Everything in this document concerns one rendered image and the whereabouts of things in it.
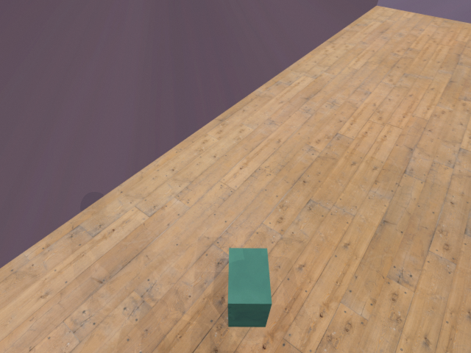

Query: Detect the carton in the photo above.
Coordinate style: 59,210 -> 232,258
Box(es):
228,248 -> 272,327

